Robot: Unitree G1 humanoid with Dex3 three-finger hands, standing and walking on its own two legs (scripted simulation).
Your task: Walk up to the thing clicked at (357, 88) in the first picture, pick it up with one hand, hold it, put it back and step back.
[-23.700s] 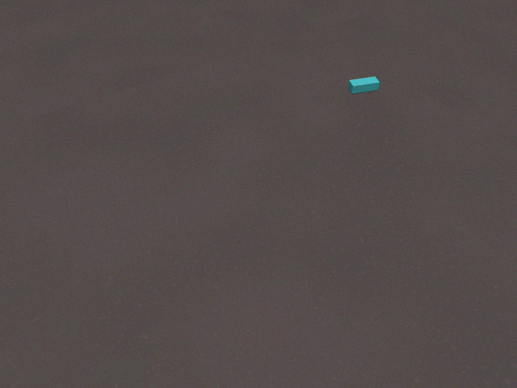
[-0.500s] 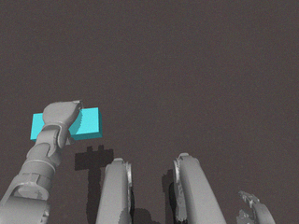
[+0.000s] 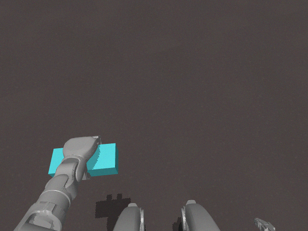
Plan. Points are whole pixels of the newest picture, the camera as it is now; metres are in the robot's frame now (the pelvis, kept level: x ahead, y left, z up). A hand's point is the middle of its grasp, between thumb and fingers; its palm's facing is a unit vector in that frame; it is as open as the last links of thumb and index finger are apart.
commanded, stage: lift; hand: left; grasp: from above
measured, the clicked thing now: (86, 161) +0.34 +0.23 -0.11
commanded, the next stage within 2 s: hold in 0.34 s
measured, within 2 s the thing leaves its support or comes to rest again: neither
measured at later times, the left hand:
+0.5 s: hand (80, 148) +0.34 +0.22 -0.02, palm faces -0.45 -0.06 -0.89, open 10.9 cm
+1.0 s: hand (76, 139) +0.35 +0.21 +0.02, palm faces -0.46 -0.04 -0.89, open 10.9 cm
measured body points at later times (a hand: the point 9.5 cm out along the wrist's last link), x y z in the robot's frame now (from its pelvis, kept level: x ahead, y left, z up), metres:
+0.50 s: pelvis +0.03 +0.00 +0.06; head +0.08 -0.01 +0.51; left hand +0.36 +0.22 +0.03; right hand +0.13 -0.27 -0.06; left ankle +0.04 +0.11 -0.64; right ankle +0.06 -0.13 -0.64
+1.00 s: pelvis +0.04 -0.01 +0.08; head +0.07 -0.02 +0.53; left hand +0.37 +0.21 +0.07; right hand +0.15 -0.27 -0.04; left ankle +0.04 +0.11 -0.64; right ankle +0.06 -0.13 -0.64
